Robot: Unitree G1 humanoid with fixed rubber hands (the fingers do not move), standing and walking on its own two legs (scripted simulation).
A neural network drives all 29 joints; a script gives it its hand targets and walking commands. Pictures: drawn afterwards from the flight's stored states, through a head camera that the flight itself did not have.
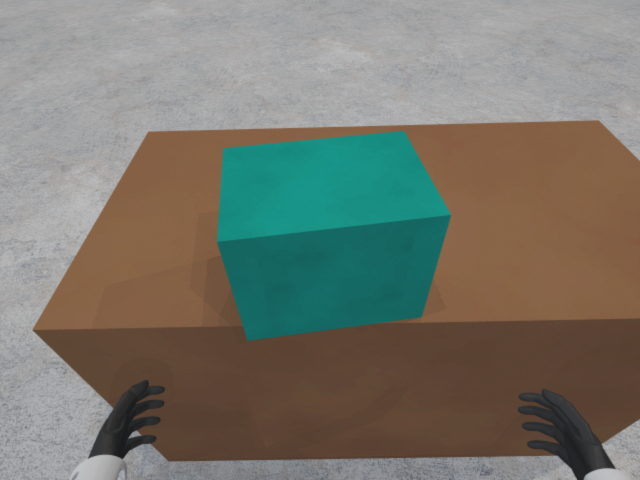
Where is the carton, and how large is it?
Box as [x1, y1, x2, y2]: [217, 131, 450, 340]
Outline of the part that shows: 403,131 223,148 217,243 247,340 421,316 450,214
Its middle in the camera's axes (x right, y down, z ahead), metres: +0.01 +0.00 +0.60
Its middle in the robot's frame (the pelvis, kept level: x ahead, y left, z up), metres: +0.45 +0.01 +0.05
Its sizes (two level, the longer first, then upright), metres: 0.276 0.196 0.219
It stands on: a pedestal, 0.72 m high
